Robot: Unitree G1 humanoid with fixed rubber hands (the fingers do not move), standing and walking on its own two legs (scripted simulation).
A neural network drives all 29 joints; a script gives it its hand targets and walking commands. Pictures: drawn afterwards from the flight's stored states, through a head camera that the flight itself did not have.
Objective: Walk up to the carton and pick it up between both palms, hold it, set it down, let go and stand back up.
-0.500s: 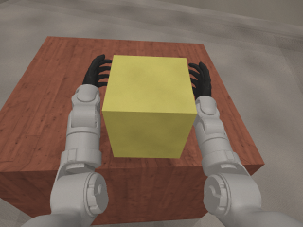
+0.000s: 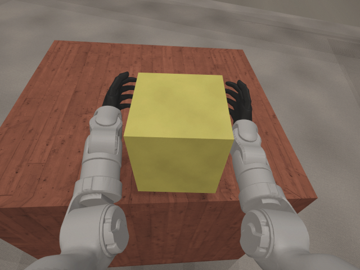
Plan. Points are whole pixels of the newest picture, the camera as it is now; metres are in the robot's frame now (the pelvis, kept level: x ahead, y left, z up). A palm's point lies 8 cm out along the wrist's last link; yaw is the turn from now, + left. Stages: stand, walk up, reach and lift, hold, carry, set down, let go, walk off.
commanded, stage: set down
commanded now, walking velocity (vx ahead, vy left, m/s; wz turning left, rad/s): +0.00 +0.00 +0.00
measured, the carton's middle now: (178, 135) +0.39 -0.02 +0.08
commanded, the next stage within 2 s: none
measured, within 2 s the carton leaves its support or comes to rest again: rests again in 0.68 s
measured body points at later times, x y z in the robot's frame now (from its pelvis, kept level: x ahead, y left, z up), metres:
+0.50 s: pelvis +0.00 +0.00 +0.00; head +0.01 +0.03 +0.45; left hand +0.43 +0.12 +0.13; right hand +0.39 -0.17 +0.13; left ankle -0.01 +0.12 -0.75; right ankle -0.01 -0.13 -0.75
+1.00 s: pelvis +0.00 +0.00 +0.00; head +0.01 +0.03 +0.45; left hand +0.43 +0.11 +0.12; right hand +0.39 -0.17 +0.12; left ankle -0.01 +0.12 -0.75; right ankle -0.01 -0.13 -0.75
